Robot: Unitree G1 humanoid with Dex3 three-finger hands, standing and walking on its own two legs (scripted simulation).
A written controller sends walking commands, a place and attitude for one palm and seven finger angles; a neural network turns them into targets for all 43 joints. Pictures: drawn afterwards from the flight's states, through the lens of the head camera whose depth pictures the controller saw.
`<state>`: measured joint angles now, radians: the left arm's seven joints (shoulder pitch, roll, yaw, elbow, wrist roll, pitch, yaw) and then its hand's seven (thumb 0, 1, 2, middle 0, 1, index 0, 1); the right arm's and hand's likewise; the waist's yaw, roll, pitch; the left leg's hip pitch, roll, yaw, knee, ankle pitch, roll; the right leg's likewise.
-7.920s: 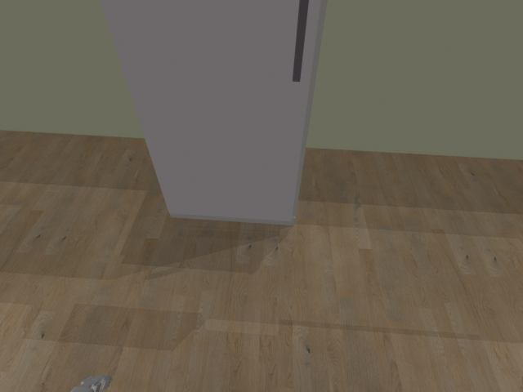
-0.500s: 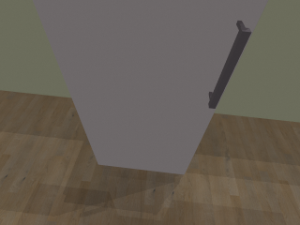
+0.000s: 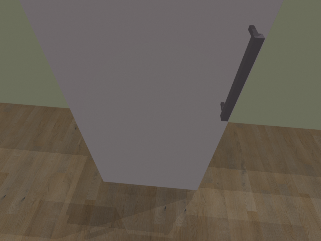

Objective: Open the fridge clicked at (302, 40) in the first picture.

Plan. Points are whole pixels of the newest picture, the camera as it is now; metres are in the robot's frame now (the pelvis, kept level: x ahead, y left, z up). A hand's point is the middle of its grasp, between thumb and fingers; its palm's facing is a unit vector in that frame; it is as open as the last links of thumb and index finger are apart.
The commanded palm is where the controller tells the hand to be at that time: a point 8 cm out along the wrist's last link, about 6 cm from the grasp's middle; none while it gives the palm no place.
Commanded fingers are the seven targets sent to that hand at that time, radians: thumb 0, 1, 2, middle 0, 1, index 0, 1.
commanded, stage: look again from close up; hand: right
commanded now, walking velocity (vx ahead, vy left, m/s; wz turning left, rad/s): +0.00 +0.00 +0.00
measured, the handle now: (236, 79) +0.48 -0.17 +0.17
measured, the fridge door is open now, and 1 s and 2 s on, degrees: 0 0 0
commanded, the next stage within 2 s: raise the hand to about handle height in 0.64 s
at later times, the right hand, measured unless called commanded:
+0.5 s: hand out of the picture +0.04 -0.18 -0.17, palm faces +0.01 +0.97 -0.22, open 7.4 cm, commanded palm none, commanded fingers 0.00 -0.90 -0.90 0.20 0.30 0.20 0.30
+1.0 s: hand (252, 215) +0.19 -0.19 +0.02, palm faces +0.13 +0.99 -0.02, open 7.8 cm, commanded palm +0.11 -0.25 -0.03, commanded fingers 0.00 -0.57 -0.76 0.22 0.51 0.22 0.51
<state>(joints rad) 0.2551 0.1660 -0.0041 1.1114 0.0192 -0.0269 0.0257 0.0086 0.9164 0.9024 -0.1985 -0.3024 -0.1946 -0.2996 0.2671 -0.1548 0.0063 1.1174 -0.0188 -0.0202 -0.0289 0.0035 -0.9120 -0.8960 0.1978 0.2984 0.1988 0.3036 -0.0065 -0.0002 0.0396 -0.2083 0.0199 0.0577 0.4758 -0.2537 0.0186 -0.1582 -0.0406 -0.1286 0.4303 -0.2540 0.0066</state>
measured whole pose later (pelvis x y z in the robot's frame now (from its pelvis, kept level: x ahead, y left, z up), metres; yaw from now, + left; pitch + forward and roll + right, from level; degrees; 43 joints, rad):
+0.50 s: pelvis +0.01 +0.00 +0.00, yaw +0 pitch -1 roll -1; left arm 0.24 0.18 -0.01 1.13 0.02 -0.03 0.02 0.00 0.91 0.90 -0.20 -0.30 -0.20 -0.30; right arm 0.22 -0.18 0.00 1.10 -0.02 -0.02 -0.02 0.00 -0.90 -0.90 0.20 0.30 0.20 0.30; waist 0.00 0.00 0.04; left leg -0.18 0.02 0.06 0.46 -0.26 0.02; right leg -0.13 -0.04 -0.12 0.41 -0.25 0.01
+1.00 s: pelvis -0.02 +0.00 -0.03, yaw -2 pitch +5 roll -1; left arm 0.20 0.24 0.05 0.69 -0.01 -0.27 0.02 0.01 0.91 0.90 -0.20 -0.30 -0.20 -0.30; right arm 0.33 -0.16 -0.16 0.18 0.24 -0.48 0.18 0.00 -0.78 -0.84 0.20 0.38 0.20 0.38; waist 0.02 0.01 -0.08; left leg -0.50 0.05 0.08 0.78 -0.36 0.02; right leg -0.47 -0.04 -0.09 0.75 -0.36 0.01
